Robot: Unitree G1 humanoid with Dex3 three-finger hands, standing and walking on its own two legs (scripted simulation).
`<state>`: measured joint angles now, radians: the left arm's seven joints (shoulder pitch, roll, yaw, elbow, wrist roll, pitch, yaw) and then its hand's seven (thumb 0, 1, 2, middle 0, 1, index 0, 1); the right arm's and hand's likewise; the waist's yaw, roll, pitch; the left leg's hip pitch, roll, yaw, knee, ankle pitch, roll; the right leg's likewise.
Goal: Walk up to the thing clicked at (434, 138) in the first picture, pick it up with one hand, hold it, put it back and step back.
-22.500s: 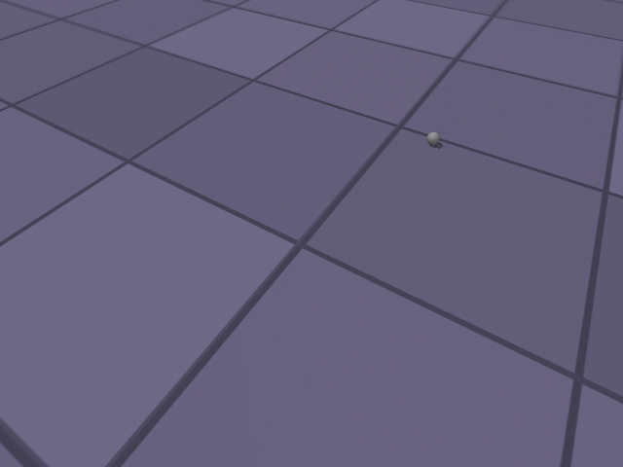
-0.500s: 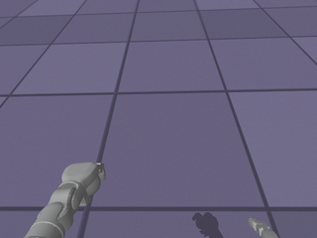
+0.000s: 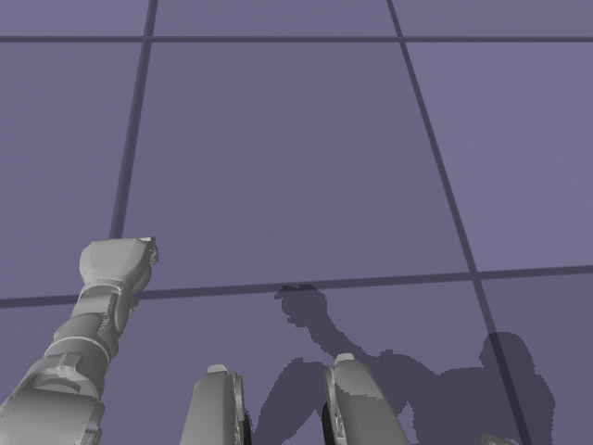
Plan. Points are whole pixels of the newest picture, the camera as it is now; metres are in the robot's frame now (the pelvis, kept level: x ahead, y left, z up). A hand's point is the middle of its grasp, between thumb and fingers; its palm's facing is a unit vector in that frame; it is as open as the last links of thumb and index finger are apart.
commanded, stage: crouch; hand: left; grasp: from above
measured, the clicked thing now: (127, 273) +0.41 +0.23 -0.13
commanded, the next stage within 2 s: lower in 1.24 s
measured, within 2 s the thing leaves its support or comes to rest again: neither
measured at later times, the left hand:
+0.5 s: hand (154, 310) +0.39 +0.25 -0.32, palm faces -0.45 -0.01 -0.89, open 8.5 cm
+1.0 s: hand (162, 315) +0.40 +0.25 -0.41, palm faces -0.46 -0.02 -0.89, open 8.5 cm
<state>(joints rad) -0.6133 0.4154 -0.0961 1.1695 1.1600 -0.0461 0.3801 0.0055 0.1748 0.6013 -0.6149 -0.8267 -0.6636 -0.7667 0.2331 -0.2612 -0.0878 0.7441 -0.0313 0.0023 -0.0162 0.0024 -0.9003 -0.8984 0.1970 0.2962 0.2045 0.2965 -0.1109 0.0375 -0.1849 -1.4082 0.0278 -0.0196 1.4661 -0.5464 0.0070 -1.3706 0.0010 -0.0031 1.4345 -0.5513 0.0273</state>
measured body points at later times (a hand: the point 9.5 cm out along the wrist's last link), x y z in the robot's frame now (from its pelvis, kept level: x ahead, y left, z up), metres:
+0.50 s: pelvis -0.02 +0.00 -0.15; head +0.20 +0.03 +0.24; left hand +0.41 +0.25 -0.27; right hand +0.07 -0.28 -0.28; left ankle +0.06 +0.11 -0.57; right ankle +0.06 -0.14 -0.57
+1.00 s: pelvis -0.03 -0.01 -0.23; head +0.21 +0.03 +0.15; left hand +0.42 +0.25 -0.35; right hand +0.03 -0.28 -0.35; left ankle +0.06 +0.11 -0.57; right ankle +0.06 -0.14 -0.57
